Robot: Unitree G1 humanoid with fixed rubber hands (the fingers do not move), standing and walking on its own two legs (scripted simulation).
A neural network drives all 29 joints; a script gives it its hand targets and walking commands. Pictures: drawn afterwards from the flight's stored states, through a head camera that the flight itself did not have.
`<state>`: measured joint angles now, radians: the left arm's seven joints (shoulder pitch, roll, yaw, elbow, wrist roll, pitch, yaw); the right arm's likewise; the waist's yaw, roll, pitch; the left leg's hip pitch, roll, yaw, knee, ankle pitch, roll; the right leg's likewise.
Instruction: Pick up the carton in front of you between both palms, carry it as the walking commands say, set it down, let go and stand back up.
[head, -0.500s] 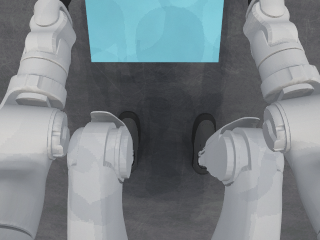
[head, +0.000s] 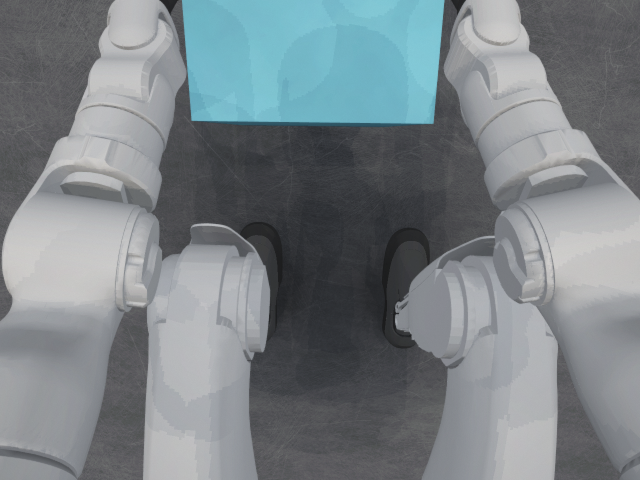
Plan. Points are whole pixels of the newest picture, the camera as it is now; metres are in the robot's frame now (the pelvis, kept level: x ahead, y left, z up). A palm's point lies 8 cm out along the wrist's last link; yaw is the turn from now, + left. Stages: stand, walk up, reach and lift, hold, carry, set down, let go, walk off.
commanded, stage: reach and lift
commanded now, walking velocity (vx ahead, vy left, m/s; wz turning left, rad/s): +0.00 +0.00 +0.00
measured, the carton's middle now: (313, 30) +0.52 +0.05 -0.25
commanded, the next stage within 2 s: none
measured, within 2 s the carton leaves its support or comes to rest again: leaves its support in 0.20 s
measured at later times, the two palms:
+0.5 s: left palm out of the picture +0.49 +0.20 -0.03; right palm out of the picture +0.52 -0.10 -0.03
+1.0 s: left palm out of the picture +0.46 +0.19 +0.11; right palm out of the picture +0.49 -0.11 +0.12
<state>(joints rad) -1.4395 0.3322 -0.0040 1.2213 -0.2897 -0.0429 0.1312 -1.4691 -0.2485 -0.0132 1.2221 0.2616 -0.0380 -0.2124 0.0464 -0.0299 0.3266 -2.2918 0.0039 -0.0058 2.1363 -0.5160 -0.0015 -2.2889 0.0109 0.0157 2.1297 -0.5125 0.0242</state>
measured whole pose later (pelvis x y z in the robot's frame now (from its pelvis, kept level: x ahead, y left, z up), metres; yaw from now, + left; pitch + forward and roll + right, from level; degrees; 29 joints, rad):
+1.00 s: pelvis +0.03 -0.01 +0.16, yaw +3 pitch +38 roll +0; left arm -0.80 0.01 0.37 0.62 0.14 0.36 0.03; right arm -0.80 0.07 -0.38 0.62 -0.12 0.34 -0.11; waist 0.03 -0.04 -0.22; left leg -1.79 -0.04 -0.05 1.62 -0.50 -0.03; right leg -1.78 0.08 0.05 1.64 -0.53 0.03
